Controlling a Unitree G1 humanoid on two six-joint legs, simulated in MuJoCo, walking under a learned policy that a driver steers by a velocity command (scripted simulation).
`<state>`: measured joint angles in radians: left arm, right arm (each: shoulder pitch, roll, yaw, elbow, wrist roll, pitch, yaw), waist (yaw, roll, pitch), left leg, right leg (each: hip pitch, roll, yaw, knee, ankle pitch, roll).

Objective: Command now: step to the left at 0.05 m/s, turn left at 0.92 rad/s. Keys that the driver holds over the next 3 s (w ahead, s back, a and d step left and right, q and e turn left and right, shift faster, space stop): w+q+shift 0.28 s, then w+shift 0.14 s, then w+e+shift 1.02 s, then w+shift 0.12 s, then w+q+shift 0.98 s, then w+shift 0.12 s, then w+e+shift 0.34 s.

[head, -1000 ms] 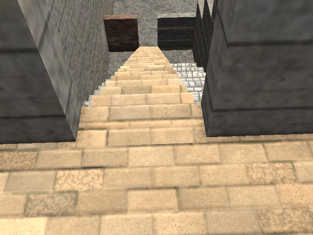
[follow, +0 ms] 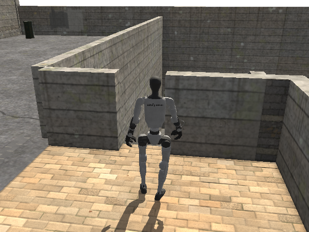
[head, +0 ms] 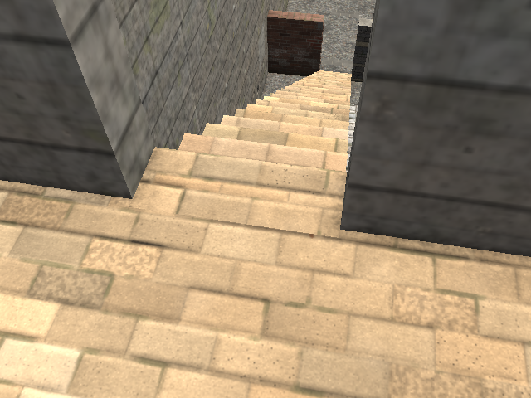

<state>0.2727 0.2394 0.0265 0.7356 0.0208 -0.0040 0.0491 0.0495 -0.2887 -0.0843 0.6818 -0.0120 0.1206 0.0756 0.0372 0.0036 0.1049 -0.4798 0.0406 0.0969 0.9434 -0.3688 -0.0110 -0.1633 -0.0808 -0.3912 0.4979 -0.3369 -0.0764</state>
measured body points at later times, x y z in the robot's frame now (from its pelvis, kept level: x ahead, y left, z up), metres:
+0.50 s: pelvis -0.03 +0.15 -0.01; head +0.00 +0.17 +0.44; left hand -0.05 +0.46 -0.14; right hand +0.19 -0.05 -0.12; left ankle -0.02 +0.22 -0.74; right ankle -0.04 +0.00 -0.65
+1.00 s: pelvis -0.05 +0.33 -0.02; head +0.00 +0.34 +0.43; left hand +0.01 +0.64 -0.14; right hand +0.15 +0.08 -0.10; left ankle -0.05 +0.49 -0.74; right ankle +0.00 +0.15 -0.73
